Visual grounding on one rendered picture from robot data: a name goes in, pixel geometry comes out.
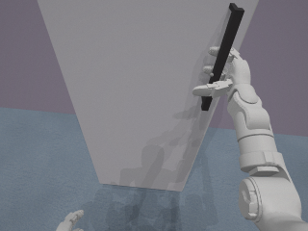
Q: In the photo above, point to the robot right upper arm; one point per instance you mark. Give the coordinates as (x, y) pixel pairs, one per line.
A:
(271, 203)

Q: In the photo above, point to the right robot forearm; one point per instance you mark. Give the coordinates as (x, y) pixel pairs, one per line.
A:
(259, 155)

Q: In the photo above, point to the fridge door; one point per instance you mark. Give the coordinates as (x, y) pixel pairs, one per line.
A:
(130, 67)

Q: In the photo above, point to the robot right hand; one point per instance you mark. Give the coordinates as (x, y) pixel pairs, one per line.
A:
(238, 73)

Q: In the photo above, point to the handle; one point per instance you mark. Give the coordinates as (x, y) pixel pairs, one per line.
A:
(224, 50)

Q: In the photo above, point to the robot left hand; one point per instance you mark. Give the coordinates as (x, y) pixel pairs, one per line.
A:
(70, 220)

